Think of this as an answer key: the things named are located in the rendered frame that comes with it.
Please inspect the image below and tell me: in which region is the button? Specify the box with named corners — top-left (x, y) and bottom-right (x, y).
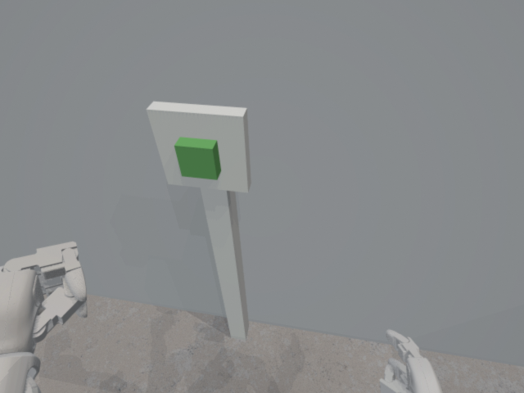
top-left (174, 137), bottom-right (221, 180)

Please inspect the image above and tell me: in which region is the left robot hand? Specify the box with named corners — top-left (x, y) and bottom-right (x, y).
top-left (0, 242), bottom-right (88, 355)

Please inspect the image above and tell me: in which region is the right robot hand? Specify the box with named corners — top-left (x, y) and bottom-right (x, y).
top-left (380, 329), bottom-right (443, 393)

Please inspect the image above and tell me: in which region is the panel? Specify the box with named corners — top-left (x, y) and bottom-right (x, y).
top-left (147, 102), bottom-right (251, 340)

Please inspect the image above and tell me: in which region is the robot left forearm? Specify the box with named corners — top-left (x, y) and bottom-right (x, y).
top-left (0, 352), bottom-right (41, 393)

